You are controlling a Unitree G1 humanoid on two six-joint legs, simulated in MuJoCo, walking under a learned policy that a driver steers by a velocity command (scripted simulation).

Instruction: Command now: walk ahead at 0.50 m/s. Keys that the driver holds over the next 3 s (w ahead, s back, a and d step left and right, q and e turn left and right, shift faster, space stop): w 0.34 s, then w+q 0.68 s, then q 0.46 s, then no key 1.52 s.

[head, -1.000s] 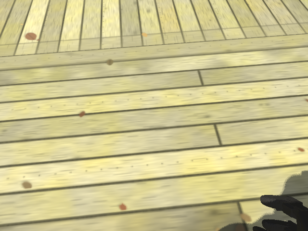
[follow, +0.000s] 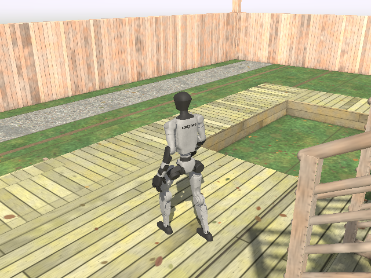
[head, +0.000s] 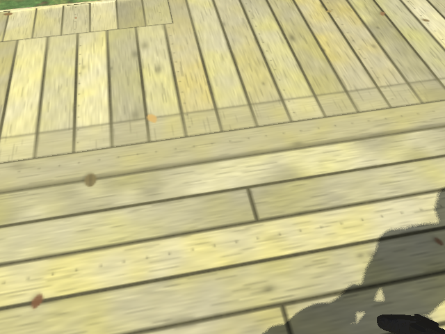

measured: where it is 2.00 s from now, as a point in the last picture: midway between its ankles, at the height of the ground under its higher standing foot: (206, 248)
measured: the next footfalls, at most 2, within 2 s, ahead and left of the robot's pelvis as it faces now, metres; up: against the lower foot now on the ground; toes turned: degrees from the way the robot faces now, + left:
left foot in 0.02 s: +0.17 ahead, +0.12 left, +0.00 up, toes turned +2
right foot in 0.54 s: +0.46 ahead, -0.13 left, +0.00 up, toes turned +3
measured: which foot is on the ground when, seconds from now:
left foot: up 0.00-0.00, down 0.02-0.54, up 0.56-1.00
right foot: down 0.00-0.02, up 0.04-0.52, down 0.54-1.00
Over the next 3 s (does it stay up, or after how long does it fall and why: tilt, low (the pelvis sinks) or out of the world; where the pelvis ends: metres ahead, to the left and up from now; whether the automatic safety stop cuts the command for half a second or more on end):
stays up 0.73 0.16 0.01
